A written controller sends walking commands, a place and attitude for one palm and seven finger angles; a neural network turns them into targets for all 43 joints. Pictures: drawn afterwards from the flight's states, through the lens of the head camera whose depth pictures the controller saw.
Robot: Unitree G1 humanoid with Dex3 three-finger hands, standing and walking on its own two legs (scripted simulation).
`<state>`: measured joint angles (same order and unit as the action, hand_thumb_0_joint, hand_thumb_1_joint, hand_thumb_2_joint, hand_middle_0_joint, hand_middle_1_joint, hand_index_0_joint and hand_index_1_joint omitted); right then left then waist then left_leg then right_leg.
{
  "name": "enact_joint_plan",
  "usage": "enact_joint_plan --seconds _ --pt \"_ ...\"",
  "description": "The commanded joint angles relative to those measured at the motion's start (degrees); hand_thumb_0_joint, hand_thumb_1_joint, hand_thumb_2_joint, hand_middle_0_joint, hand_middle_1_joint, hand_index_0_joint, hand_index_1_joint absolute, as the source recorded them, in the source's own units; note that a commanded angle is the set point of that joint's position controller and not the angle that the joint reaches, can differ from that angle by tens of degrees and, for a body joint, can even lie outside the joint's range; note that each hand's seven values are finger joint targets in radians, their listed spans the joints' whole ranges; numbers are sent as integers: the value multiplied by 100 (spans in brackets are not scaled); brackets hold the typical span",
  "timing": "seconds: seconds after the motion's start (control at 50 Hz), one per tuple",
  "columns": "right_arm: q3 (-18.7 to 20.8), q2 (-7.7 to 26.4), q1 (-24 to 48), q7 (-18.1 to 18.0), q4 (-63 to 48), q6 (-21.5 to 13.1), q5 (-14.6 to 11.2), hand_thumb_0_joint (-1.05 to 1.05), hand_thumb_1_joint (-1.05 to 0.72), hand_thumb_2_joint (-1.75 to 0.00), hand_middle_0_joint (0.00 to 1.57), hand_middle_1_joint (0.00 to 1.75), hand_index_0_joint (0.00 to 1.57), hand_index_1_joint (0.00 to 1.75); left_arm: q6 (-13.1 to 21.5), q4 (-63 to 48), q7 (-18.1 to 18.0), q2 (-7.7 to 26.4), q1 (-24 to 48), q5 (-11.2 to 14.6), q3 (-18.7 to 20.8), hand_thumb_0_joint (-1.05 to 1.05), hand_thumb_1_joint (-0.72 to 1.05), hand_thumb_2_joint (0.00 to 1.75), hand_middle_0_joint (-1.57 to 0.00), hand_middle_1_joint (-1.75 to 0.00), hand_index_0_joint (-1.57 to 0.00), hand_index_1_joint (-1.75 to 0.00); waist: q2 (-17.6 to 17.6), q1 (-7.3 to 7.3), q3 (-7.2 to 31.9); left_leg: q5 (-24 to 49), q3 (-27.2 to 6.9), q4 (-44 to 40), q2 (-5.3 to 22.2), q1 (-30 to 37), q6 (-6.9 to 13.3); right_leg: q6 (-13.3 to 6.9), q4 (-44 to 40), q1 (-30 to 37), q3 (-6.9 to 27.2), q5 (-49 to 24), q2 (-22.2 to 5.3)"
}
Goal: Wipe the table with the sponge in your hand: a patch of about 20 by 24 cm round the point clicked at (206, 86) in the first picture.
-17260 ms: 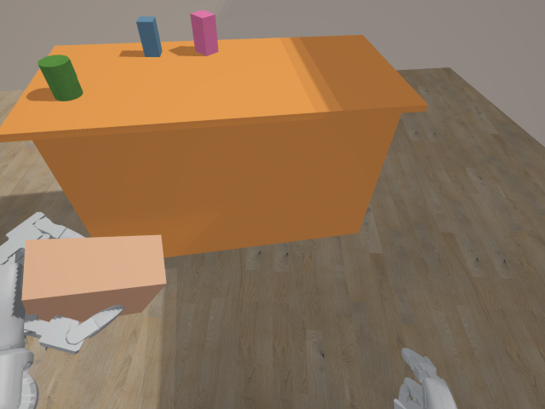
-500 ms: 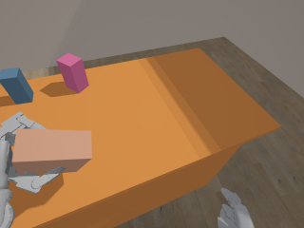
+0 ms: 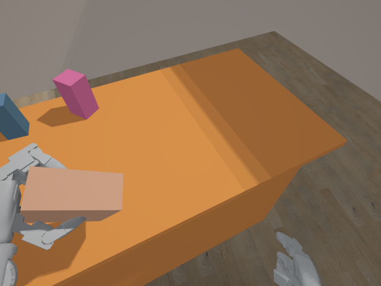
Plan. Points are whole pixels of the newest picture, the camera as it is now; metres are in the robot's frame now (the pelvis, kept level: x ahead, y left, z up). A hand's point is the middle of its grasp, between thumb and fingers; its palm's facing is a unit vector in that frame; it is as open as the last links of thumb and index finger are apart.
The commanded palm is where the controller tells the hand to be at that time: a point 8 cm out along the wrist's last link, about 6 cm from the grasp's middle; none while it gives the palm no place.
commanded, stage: come to a stop and stand still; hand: left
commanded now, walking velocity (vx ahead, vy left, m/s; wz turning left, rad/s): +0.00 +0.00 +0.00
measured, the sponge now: (85, 199) +0.23 +0.19 +0.13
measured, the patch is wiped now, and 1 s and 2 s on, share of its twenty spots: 0.00 0.00 0.00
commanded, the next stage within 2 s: look again from close up in 0.54 s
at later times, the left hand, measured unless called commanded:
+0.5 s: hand (39, 193) +0.22 +0.25 +0.14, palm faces +0.34 -0.85 -0.41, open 9.9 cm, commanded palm +0.16 +0.28 +0.18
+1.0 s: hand (29, 204) +0.21 +0.26 +0.15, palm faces +0.36 -0.85 -0.40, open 9.9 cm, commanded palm +0.15 +0.29 +0.18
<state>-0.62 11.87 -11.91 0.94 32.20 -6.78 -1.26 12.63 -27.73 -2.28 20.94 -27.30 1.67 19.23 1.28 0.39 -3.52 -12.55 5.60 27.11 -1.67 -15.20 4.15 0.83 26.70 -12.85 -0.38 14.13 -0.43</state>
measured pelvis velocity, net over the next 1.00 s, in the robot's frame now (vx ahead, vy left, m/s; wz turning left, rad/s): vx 0.00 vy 0.01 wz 0.03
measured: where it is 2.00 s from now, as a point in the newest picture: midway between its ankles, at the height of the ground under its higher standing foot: outside the picture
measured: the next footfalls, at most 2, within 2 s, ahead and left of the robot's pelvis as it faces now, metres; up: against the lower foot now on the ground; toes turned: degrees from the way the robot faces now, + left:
none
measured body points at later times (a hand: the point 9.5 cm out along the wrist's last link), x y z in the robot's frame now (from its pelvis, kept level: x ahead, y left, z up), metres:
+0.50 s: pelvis +0.01 +0.00 +0.00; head +0.03 +0.02 +0.45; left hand +0.20 +0.30 +0.17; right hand +0.21 -0.21 -0.06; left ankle +0.02 +0.07 -0.74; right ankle +0.00 -0.13 -0.74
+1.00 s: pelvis +0.00 +0.01 +0.00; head +0.01 +0.03 +0.45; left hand +0.18 +0.30 +0.17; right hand +0.18 -0.20 -0.07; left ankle +0.02 +0.07 -0.74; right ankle +0.00 -0.13 -0.74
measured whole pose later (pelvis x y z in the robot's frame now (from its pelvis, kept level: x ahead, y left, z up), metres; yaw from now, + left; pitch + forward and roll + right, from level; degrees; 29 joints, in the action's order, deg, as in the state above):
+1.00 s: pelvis +0.00 +0.01 +0.00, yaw +2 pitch +0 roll -1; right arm -3.0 11.1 -12.5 -2.2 32.6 -7.0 -0.7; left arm 10.4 -24.5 -4.0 21.2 -24.4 0.9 18.6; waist -1.3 1.7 -2.1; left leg -10.5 4.0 24.0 -2.4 -13.7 4.8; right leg 1.4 21.5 -9.8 -2.0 11.5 -1.0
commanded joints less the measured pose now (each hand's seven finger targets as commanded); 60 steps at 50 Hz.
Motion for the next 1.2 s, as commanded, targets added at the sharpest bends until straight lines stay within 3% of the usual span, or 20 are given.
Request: enact_joint_plan --seconds 0.0,0.02,0.04,0.08,0.24,0.32,0.34,0.42,0.44,0.52,0.72,0.74,0.84,1.0,1.02,1.04,1.06,1.08,1.12,1.18 --pt "186 636 620 -272 -1004 -298 -7 0 -90 -90 20 30 20 30 312 -952 -277 1420 801 184 1302 0 10 130 -120 -160 -120 -160 -646 58 773 338 -912 -502 639 368 -306 -264 -540 68 426 -574 -431" --pt "158 660 739 -316 -986 -296 -23 0 -90 -90 20 30 20 30 316 -1157 -342 1766 1089 139 1546 0 10 130 -120 -160 -120 -160 -202 66 742 368 -896 -551 666 490 -290 -263 -486 -46 487 -601 -390" --pt "133 610 635 -341 -956 -276 2 0 -90 -90 20 30 20 30 363 -1071 -307 1306 1198 198 1125 0 10 130 -120 -160 -120 -160 241 43 798 267 -934 -604 697 378 -249 -268 -469 116 380 -603 -395" --pt "131 597 538 -351 -966 -360 3 0 -90 -90 20 30 20 30 407 -1410 -318 1520 1448 158 1155 0 10 130 -120 -160 -120 -160 1005 66 1009 477 -854 -486 661 413 -232 -300 -383 394 443 -958 -390" --pt "127 664 460 -218 -837 -492 43 0 -90 -90 20 30 20 30 348 -1264 -312 778 472 129 561 0 10 130 -120 -160 -120 -160 186 109 1322 1442 -870 -263 683 917 -242 -257 -505 417 248 -1595 -336" --pt "164 685 620 -282 -811 -354 -9 0 -90 -90 20 30 20 30 217 -583 -336 1053 361 119 945 0 10 130 -120 -160 -120 -160 -181 93 910 994 -902 -513 733 720 -309 -223 -646 160 303 -1257 -327" --pt "133 688 508 -288 -829 -278 29 0 -90 -90 20 30 20 30 228 -519 -272 783 428 164 654 0 10 130 -120 -160 -120 -160 -154 63 910 977 -945 -552 738 602 -289 -221 -677 223 210 -1257 -325" --pt "109 668 695 -349 -917 -250 -5 0 -90 -90 20 30 20 30 240 -866 -284 1206 809 133 940 0 10 130 -120 -160 -120 -160 81 84 977 995 -911 -632 729 713 -303 -219 -650 268 264 -1253 -315" --pt "88 650 614 -350 -935 -236 30 0 -90 -90 20 30 20 30 272 -909 -240 922 857 167 634 0 10 130 -120 -160 -120 -160 140 67 1022 980 -935 -641 734 654 -270 -222 -668 346 176 -1260 -321" --pt "76 662 733 -339 -988 -348 17 0 -90 -90 20 30 20 30 291 -1613 -311 1221 1011 99 759 0 10 130 -120 -160 -120 -160 546 107 1243 1284 -915 -572 698 845 -298 -246 -529 488 183 -1423 -297" --pt "111 687 563 -349 -877 -329 11 0 -90 -90 20 30 20 30 220 -983 -352 1187 569 107 920 0 10 130 -120 -160 -120 -160 394 94 1025 784 -1037 -817 795 672 -434 -240 -630 391 91 -946 -257" --pt "83 663 490 -342 -882 -286 41 0 -90 -90 20 30 20 30 217 -786 -297 904 548 153 646 0 10 130 -120 -160 -120 -160 238 82 969 544 -1057 -860 816 558 -388 -220 -723 381 53 -829 -263" --pt "75 693 543 -351 -876 -295 33 0 -90 -90 20 30 20 30 228 -824 -269 811 804 93 453 0 10 130 -120 -160 -120 -160 294 73 816 -170 -1139 -1116 835 384 -363 -204 -737 327 55 -532 -207" --pt "118 681 514 -358 -925 -402 31 0 -90 -90 20 30 20 30 263 -1330 -344 1133 922 41 671 0 10 130 -120 -160 -120 -160 348 95 1005 9 -1136 -1006 798 432 -369 -243 -667 553 93 -686 -255" --pt "109 716 605 -358 -902 -415 21 0 -90 -90 20 30 20 30 254 -1332 -381 1285 884 0 857 0 10 130 -120 -160 -120 -160 457 108 1005 13 -1115 -1045 776 449 -403 -240 -619 531 83 -646 -211" --pt "124 843 -117 -286 -757 -565 467 0 -90 -90 20 30 20 30 876 -2709 -418 5558 6887 -919 3913 0 10 130 -120 -160 -120 -160 -313 67 -71 213 -886 -107 826 -856 -190 -187 -817 -413 344 -655 -499" --pt "-43 195 314 -311 -421 -521 211 0 -90 -90 20 30 20 30 643 887 -169 1864 3315 -225 1573 0 10 130 -120 -160 -120 -160 -311 33 1070 684 -1091 -314 550 433 -190 -456 -614 -573 320 -103 -614" --pt "221 552 333 -327 -731 -575 157 0 -90 -90 20 30 20 30 583 497 -179 1500 1646 21 1261 0 10 130 -120 -160 -120 -160 138 268 864 615 -962 -468 615 491 -311 -399 -816 -66 621 -383 -408" --pt "327 672 336 -184 -750 -666 16 0 -90 -90 20 30 20 30 593 65 -132 634 1041 191 566 0 10 130 -120 -160 -120 -160 1290 149 1386 401 -1013 -728 700 684 -251 -347 -162 236 361 -242 -286" --pt "298 707 372 -18 -823 -639 53 0 -90 -90 20 30 20 30 691 -1128 -169 751 557 154 425 0 10 130 -120 -160 -120 -160 893 198 1209 -143 -1202 -974 889 -44 -185 -226 -23 634 140 -253 -221"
